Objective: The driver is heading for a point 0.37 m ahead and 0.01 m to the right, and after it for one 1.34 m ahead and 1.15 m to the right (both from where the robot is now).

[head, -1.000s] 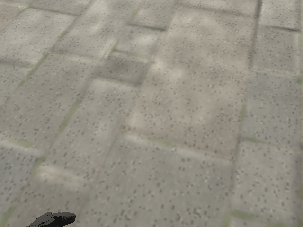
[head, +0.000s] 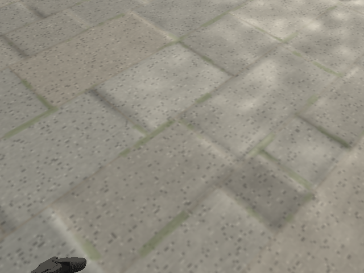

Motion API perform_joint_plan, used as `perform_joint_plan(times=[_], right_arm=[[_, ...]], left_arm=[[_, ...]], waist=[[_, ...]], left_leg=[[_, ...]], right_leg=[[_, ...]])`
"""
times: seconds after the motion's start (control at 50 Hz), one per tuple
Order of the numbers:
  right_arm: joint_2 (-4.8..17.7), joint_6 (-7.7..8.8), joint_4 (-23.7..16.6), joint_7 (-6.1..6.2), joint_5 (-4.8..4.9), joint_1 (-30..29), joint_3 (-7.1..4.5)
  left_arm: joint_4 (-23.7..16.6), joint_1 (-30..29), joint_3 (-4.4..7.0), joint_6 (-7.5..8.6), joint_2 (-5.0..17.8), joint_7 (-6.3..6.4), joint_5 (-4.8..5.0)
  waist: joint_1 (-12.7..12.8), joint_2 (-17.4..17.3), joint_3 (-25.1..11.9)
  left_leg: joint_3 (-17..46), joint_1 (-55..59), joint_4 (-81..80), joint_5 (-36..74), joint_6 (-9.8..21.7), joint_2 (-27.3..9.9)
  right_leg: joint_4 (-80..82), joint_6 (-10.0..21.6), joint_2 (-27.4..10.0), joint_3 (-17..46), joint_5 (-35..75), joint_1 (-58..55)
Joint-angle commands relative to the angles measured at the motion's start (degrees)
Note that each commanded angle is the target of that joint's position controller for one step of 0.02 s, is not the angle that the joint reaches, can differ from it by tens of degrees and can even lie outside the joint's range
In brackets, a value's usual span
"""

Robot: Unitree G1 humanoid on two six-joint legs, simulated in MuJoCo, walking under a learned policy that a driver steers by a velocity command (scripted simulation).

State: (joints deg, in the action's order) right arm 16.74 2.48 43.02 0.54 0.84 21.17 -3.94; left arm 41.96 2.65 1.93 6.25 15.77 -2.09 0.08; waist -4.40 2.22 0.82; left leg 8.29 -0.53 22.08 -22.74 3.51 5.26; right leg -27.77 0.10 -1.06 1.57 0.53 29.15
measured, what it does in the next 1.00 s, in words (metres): walks ahead, turning right: right foot, then left foot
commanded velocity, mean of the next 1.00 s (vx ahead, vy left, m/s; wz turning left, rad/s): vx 0.23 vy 0.00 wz -0.27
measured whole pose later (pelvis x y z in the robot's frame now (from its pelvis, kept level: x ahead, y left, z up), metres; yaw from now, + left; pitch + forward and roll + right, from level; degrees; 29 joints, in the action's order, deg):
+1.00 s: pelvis +0.29 -0.03 +0.00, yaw -22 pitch +1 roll +3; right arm 17.8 -1.5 44.8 2.0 -0.3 5.2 -5.1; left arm 39.5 13.6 4.0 -2.2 17.3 0.5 -1.0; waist 0.7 -1.6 2.5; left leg -1.7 -29.3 55.2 -26.1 -2.4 -1.8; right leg -33.5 2.6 -0.4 1.0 -15.8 18.9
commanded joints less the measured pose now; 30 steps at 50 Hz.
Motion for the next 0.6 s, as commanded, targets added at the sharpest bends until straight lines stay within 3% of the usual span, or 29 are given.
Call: perform_joint_plan(times=[0.02,0.04,0.06,0.08,0.1,0.12,0.14,0.16,0.2,0.26,0.32,0.4,0.46,0.48,0.5,0.52,0.54,0.56,0.58,0.6], right_arm=[[7.36,-0.06,-2.43,0.28,-0.27,-0.74,-1.67],[4.91,-0.01,-3.61,0.34,-1.30,0.61,-0.51],[0.54,0.86,-3.52,0.07,0.19,8.90,0.72],[5.89,1.29,-2.96,0.10,0.96,5.36,-0.03],[8.47,1.51,-4.49,0.01,1.26,-1.90,-0.80],[7.94,1.72,-5.41,0.07,0.57,-5.52,-0.60],[7.24,1.93,-5.86,-0.06,-0.27,-7.08,-0.71],[6.37,1.90,-5.69,-0.24,-0.40,-6.18,-0.77],[4.33,1.53,-4.99,-0.37,-0.21,-4.33,-0.41],[2.85,1.36,-6.63,-0.15,-0.97,-8.90,0.24],[1.10,2.07,-7.47,-0.33,-1.43,-13.17,0.88],[2.33,2.41,-8.57,-0.90,-0.98,-18.63,0.38],[5.16,2.74,-7.81,-0.89,-1.43,-15.49,-0.81],[6.39,3.01,-6.64,-0.60,-1.88,-11.80,-1.36],[9.75,3.17,-6.37,0.00,-2.97,-7.11,-2.12],[11.76,2.08,-7.05,0.54,-3.75,-5.57,-2.27],[9.22,0.90,-7.39,0.12,-2.41,-4.83,-1.86],[6.61,0.16,-7.82,0.09,-1.70,-7.42,-1.21],[4.92,-0.35,-7.66,0.33,-1.37,-10.52,-0.64],[4.05,-0.74,-7.49,0.38,-1.47,-13.48,-0.21]], left_arm=[[-1.67,7.30,3.82,1.53,10.22,0.36,-0.31],[-0.64,16.64,4.58,1.53,13.56,0.58,-1.03],[1.96,21.55,5.65,0.81,16.57,0.13,-0.52],[2.05,21.70,4.20,0.67,10.87,-0.15,1.17],[1.33,17.61,3.37,0.38,8.38,0.12,0.98],[0.60,13.95,2.87,-0.04,7.68,0.30,0.13],[0.53,12.02,2.45,-0.23,6.58,0.35,-0.31],[0.52,11.22,2.03,-0.10,5.74,0.48,-0.84],[1.12,11.45,1.96,0.13,5.67,0.57,-0.36],[2.28,12.50,2.49,0.08,8.01,1.05,0.17],[3.52,13.88,2.80,-1.08,9.08,1.75,0.44],[5.19,17.75,3.27,-2.93,10.14,2.60,1.32],[4.27,15.41,3.72,-3.94,10.40,3.37,1.65],[3.54,14.22,3.52,-4.05,9.42,3.45,1.58],[1.81,14.27,2.64,-3.84,6.54,3.36,0.55],[2.24,23.36,1.18,-3.61,1.36,3.11,-0.37],[2.92,27.15,1.61,-3.94,5.74,2.96,0.91],[2.81,23.15,2.98,-4.94,9.42,3.24,1.74],[2.01,19.31,3.33,-6.10,9.42,3.75,1.70],[1.86,18.11,3.67,-7.48,9.16,4.24,1.43]], waist=[[7.07,-8.01,-6.13],[9.96,-1.57,-15.35],[7.11,16.04,-21.32],[9.56,9.52,-17.29],[10.11,4.70,-8.74],[8.76,0.82,-4.50],[7.48,0.31,-1.51],[5.88,1.82,-1.35],[4.73,3.32,-1.85],[5.18,1.94,0.41],[5.94,1.81,-0.48],[7.59,2.86,-1.60],[4.55,3.87,-3.23],[2.59,2.88,-5.16],[1.29,-2.20,-11.43],[4.24,-16.38,-18.73],[3.28,-18.06,-25.48],[2.89,-12.29,-19.65],[3.40,-9.55,-14.15],[4.36,-8.95,-10.24]], left_leg=[[5.96,-2.17,11.01,41.32,5.09,-12.35],[2.86,-12.15,27.47,29.39,2.77,-8.08],[-1.39,-33.58,46.42,-6.54,-1.74,0.93],[2.94,-41.33,52.02,-9.71,-1.55,-1.67],[1.36,-44.10,52.41,-4.52,-1.21,-4.50],[-1.15,-42.71,50.19,-0.07,-1.26,-7.14],[-1.86,-41.36,46.56,2.93,-1.57,-8.90],[-2.00,-38.14,44.15,5.03,-1.72,-10.41],[-3.35,-35.75,40.56,5.88,-2.47,-11.12],[-5.10,-37.27,31.39,10.00,-4.34,-11.69],[-6.91,-30.83,18.62,19.39,-5.46,-8.77],[-5.99,-26.68,9.65,26.03,-5.39,-4.98],[-4.24,-20.90,3.97,25.39,-3.22,-4.91],[-4.86,-14.19,0.61,30.76,-1.75,-5.77],[0.59,-1.57,3.31,48.00,1.53,-13.67],[13.90,15.02,7.94,69.95,10.29,-29.40],[20.73,15.35,5.80,58.95,14.42,-32.93],[16.82,10.09,2.97,46.30,12.74,-29.08],[12.02,4.35,0.94,37.14,10.63,-25.86],[8.35,-2.26,-1.36,30.94,9.82,-23.79]], right_leg=[[1.57,4.77,-0.34,-0.63,-1.31,-15.96],[-0.90,9.32,-10.01,10.48,-0.45,-33.01],[5.69,18.47,-21.10,36.88,-14.81,-50.51],[11.01,16.98,-20.70,42.22,-29.36,-49.08],[12.05,14.18,-18.65,33.68,-28.99,-41.64],[12.93,12.92,-16.31,27.26,-22.72,-34.15],[14.25,12.89,-14.29,23.12,-16.85,-28.61],[15.37,12.33,-12.50,19.85,-12.31,-25.39],[17.19,12.86,-11.00,15.53,-6.39,-23.05],[18.93,13.91,-10.82,11.17,5.01,-20.86],[15.74,11.37,-7.16,4.56,21.63,-19.07],[10.57,9.63,-7.11,6.43,19.48,-21.74],[3.55,7.26,-7.73,11.05,14.78,-23.12],[-1.36,5.48,-5.38,10.49,13.19,-21.28],[-12.07,3.07,-1.33,8.75,2.17,-14.92],[-29.66,-0.69,5.68,4.14,-37.16,0.31],[-39.56,-1.74,4.13,5.59,-43.98,3.60],[-43.61,-2.91,1.85,4.99,-39.52,6.90],[-43.77,-3.89,0.23,3.29,-35.62,8.82],[-42.90,-4.85,-1.24,3.01,-32.91,7.82]])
